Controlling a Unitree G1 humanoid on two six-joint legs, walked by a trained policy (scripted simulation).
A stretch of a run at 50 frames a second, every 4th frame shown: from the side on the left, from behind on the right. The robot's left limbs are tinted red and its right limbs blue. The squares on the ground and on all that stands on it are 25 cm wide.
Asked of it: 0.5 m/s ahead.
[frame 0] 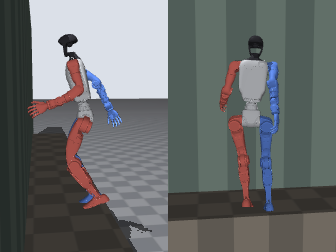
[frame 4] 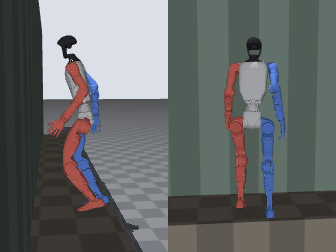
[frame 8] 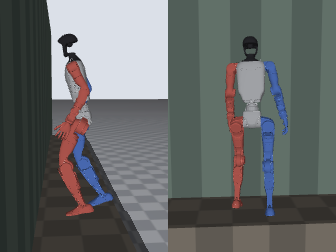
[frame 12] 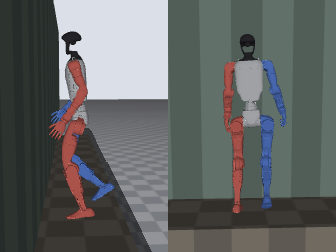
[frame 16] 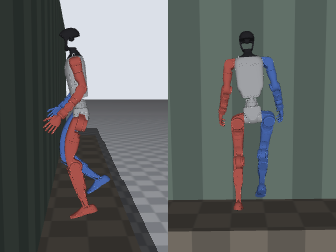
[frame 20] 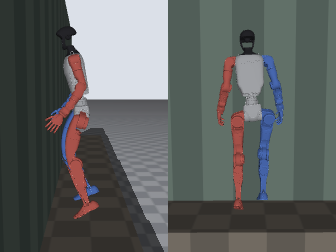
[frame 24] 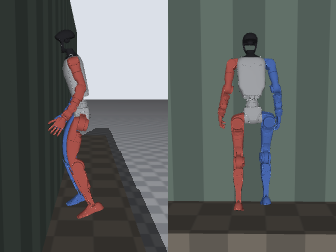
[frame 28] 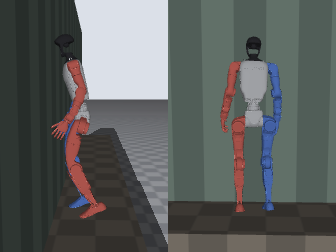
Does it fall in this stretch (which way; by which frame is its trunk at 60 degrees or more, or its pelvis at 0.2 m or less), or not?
no
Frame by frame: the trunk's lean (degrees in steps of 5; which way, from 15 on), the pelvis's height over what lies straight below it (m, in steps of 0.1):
0: 15 forward, 0.8
4: 15 forward, 0.8
8: 15 forward, 0.8
12: 5, 0.8
16: 10, 0.8
20: 15 forward, 0.8
24: 15 forward, 0.8
28: 15 forward, 0.8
